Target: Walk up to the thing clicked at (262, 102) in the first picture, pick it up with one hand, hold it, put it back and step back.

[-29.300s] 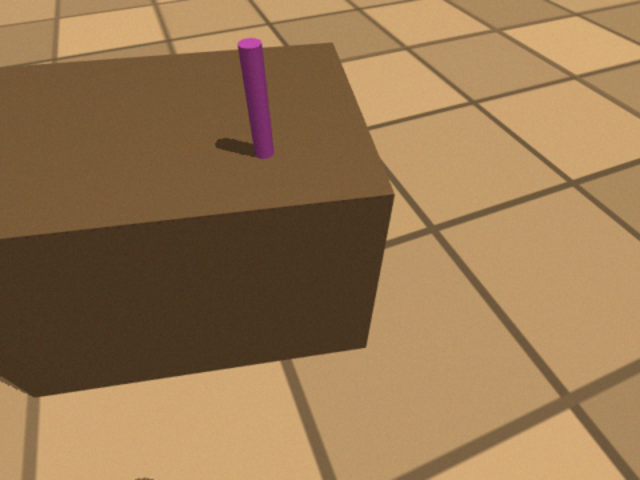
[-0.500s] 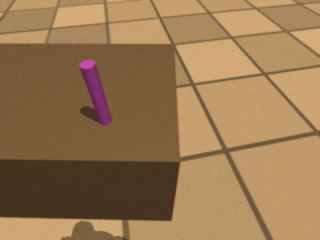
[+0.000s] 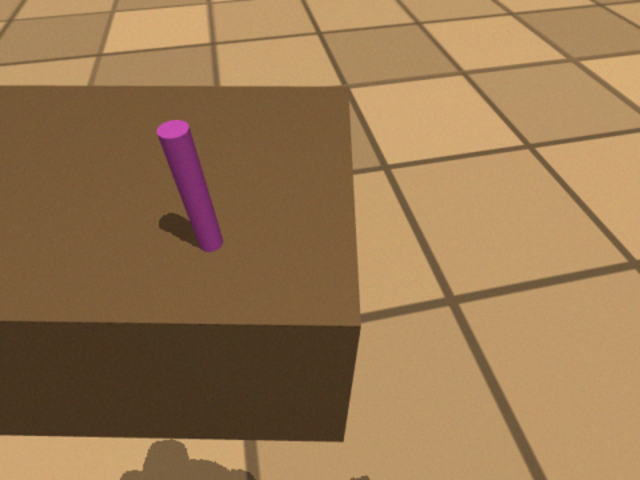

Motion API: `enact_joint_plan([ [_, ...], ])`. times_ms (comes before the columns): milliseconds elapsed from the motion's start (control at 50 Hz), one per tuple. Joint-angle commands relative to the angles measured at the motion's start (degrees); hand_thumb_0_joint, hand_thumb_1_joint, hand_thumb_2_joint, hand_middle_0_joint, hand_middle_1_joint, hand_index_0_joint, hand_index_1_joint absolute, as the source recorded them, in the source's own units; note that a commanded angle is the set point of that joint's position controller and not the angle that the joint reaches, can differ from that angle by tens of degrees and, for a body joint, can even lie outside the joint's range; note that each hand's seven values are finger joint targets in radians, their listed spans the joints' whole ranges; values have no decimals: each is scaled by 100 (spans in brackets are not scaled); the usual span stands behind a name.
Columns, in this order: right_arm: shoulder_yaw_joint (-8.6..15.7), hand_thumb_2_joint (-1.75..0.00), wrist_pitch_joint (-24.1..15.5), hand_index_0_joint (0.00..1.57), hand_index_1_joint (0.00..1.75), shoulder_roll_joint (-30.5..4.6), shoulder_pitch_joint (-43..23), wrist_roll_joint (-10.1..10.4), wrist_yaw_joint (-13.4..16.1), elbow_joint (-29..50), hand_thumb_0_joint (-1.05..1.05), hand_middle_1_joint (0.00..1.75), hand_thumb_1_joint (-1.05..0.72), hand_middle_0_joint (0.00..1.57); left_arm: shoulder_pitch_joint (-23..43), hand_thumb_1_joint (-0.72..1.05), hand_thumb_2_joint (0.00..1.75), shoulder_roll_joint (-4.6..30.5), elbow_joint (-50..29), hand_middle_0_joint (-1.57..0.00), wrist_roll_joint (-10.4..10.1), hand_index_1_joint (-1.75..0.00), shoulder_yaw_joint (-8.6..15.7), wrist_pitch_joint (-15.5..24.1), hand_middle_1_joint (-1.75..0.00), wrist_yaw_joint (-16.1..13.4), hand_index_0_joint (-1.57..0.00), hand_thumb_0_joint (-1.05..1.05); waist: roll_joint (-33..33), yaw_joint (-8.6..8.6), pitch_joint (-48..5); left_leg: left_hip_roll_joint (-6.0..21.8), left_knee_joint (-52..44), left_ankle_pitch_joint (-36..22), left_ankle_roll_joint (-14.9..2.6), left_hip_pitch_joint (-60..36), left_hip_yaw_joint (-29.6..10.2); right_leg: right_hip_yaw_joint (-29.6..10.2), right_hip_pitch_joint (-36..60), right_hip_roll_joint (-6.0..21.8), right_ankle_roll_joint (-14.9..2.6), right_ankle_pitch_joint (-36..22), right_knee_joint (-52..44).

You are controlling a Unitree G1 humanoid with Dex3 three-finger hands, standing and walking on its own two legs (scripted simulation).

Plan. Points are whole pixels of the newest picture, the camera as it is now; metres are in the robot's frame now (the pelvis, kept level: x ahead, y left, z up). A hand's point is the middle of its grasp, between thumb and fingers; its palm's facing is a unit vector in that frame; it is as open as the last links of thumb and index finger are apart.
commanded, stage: stand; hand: left
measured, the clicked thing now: (194, 194) +0.52 +0.21 +0.04
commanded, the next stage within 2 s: step back in 0.40 s
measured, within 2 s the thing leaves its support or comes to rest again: neither
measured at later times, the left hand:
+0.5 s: hand out of the picture +0.08 +0.26 -0.16, palm faces +0.00 -0.93 -0.36, open 7.4 cm
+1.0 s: hand out of the picture +0.04 +0.31 -0.19, palm faces -0.02 -0.94 -0.34, open 7.4 cm
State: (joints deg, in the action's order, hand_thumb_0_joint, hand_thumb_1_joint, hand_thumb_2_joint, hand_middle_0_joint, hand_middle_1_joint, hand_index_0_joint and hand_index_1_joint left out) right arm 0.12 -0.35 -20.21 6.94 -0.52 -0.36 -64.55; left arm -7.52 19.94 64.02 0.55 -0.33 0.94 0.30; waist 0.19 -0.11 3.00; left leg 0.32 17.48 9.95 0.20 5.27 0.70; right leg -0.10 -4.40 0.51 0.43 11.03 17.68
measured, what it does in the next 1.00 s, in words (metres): walks backwards: left foot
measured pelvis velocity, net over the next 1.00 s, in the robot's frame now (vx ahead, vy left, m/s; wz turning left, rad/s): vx -0.10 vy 0.05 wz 0.02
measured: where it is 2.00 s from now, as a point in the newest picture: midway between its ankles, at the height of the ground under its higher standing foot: outside the picture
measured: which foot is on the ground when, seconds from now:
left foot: down 0.00-0.64, up 0.66-0.86, down 0.88-1.00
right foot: down 0.00-0.92, up 0.94-1.00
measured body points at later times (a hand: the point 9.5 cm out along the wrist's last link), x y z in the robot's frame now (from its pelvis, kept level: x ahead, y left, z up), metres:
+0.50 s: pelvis -0.01 +0.00 +0.00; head +0.02 +0.00 +0.44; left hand +0.08 +0.31 -0.13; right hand +0.08 -0.31 -0.14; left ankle +0.00 +0.12 -0.75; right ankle -0.01 -0.12 -0.75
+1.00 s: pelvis -0.10 +0.05 -0.02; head -0.02 +0.08 +0.42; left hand +0.04 +0.36 -0.16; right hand -0.04 -0.27 -0.13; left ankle -0.13 +0.15 -0.75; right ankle -0.06 -0.11 -0.70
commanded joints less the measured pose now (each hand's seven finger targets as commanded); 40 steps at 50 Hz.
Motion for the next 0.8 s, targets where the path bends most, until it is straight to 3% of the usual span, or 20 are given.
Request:
enact_joint_plan([
  [0, 198, -90, -127, 20, 30, -1180, -191, -8, 100, 298, 0, 30, -90, 20, 213, 90, 90, 1239, -338, -20, 4, -30, 239, 79, -30, -111, -20, 0, -43, 20, -324, 718, -226, -808, -123, -117, -564, -543, -157, 711, -158, -926, -279],
  [200, 222, -90, -153, 20, 30, -1227, -239, -6, 110, 327, 0, 30, -90, 20, 207, 90, 90, 1237, -362, -20, 2, -30, 248, 79, -30, -106, -20, 0, 0, 5, -505, 747, -164, -1200, -135, -271, -522, -524, -36, 725, -168, -1282, -175],
  [360, 224, -90, -145, 20, 30, -1227, -255, -6, 116, 319, 0, 30, -90, 20, 229, 90, 90, 1234, -365, -20, 1, -30, 251, 64, -30, -111, -20, 0, -43, 8, -400, 744, -191, -1078, -134, -246, -524, -522, -99, 712, -166, -1126, -226],
  [380, 340, -90, -35, 20, 30, -1476, -393, 15, 95, 355, 0, 30, -90, 20, 290, 90, 90, 1574, -491, -20, -87, -30, 499, -5, -30, -137, -20, 0, -112, -46, 209, 686, 289, -1796, -242, 210, -605, -508, -567, 558, -180, -1790, 318],
  [460, 442, -90, 57, 20, 30, -1468, -249, 83, 82, 580, 0, 30, -90, 20, 137, 90, 90, 1389, -707, -20, -91, -30, 517, -87, -30, -170, -20, 0, 148, 13, -467, 863, 584, -2348, -549, 110, -624, -283, -396, 381, -312, -1658, 975],
  [520, 523, -90, 126, 20, 30, -1505, -315, 85, 75, 752, 0, 30, -90, 20, 134, 90, 90, 1332, -857, -20, -64, -30, 516, -158, -30, -160, -20, 0, 265, 14, -731, 884, 791, -1906, -712, 241, -645, -337, -471, 338, -399, -1334, 1290],
  [560, 546, -90, 180, 20, 30, -1457, -360, 92, 71, 894, 0, 30, -90, 20, 108, 90, 90, 1428, -973, -20, -30, -30, 541, -176, -30, -155, -20, 0, 98, -9, -782, 651, 1287, -1294, -706, 478, -503, -628, -560, 572, -595, -1330, 1204],
  [600, 531, -90, 231, 20, 30, -1290, -367, 80, 61, 987, 0, 30, -90, 20, 136, 90, 90, 1735, -1071, -20, 7, -30, 639, -182, -30, -142, -20, 0, -416, -89, -653, 40, 2225, -251, -374, 687, -198, -1380, -849, 1284, -1077, -1631, 569],
  [620, 537, -90, 269, 20, 30, -1221, -322, 67, 49, 1041, 0, 30, -90, 20, 245, 90, 90, 1898, -1170, -20, 47, -30, 689, -181, -30, -153, -20, 0, -877, -123, -524, -391, 3051, 1094, -220, 933, -22, -1905, -950, 1806, -1473, -1916, 219],
  [640, 552, -90, 325, 20, 30, -1212, -254, 25, 56, 1094, 0, 30, -90, 20, 291, 90, 90, 2005, -1278, -20, 133, -30, 726, -159, -30, -172, -20, 0, -1142, -185, -376, -478, 3987, 2363, -206, 1307, -346, -2292, -1074, 2193, -1816, -2177, 105],
  [660, 559, -90, 357, 20, 30, -1246, -6, 9, 52, 1131, 0, 30, -90, 20, 431, 90, 90, 2061, -1396, -20, 186, -30, 763, -139, -30, -185, -20, 0, -1187, -61, -311, -280, 4383, 2503, -246, 1328, -683, -2306, -1353, 2333, -1922, -2161, 165],
  [700, 599, -90, 330, 20, 30, -1311, 260, 94, 32, 1066, 0, 30, -90, 20, 843, 90, 90, 1784, -1599, -20, 155, -30, 711, -156, -30, -183, -20, 0, -988, 129, -372, -313, 4543, 2285, -273, 1175, -794, -1506, -1527, 1811, -1625, -2037, 454],
  [720, 589, -90, 310, 20, 30, -1277, 368, 128, 40, 1080, 0, 30, -90, 20, 879, 90, 90, 1694, -1657, -20, 178, -30, 687, -163, -30, -191, -20, 0, -1068, 145, -417, -321, 4414, 2107, -234, 1298, -721, -1329, -1345, 1604, -1450, -1932, 529],
  [740, 559, -90, 296, 20, 30, -1286, 395, 135, 45, 1108, 0, 30, -90, 20, 792, 90, 90, 1660, -1696, -20, 194, -30, 672, -175, -30, -188, -20, 0, -1042, 73, -456, -353, 4146, 1952, -157, 1396, -591, -1234, -1130, 1463, -1337, -1830, 611],
  [780, 552, -90, 261, 20, 30, -1324, 467, 78, 77, 1201, 0, 30, -90, 20, 598, 90, 90, 1705, -1793, -20, 218, -30, 704, -207, -30, -221, -20, 0, -1103, -12, -632, -114, 3131, 1905, -99, 1616, -540, -1363, -427, 1496, -1249, -2113, 942],
])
